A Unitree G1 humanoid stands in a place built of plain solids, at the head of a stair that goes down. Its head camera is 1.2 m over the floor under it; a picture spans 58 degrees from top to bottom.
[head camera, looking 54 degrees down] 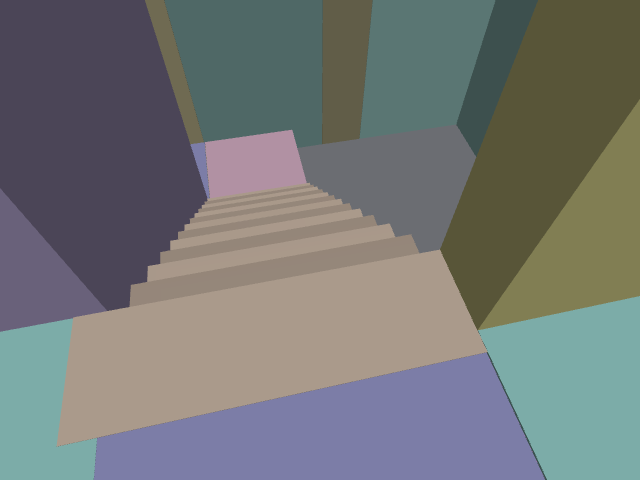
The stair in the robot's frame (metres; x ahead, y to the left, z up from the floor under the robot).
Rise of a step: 0.18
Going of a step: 0.20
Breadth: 1.18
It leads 12 degrees to the left of straight ahead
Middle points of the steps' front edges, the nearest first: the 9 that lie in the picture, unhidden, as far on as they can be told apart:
0.71 0.17 0.00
0.90 0.21 -0.18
1.10 0.26 -0.36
1.30 0.30 -0.54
1.50 0.34 -0.72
1.69 0.39 -0.90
1.89 0.43 -1.08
2.09 0.47 -1.26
2.28 0.51 -1.44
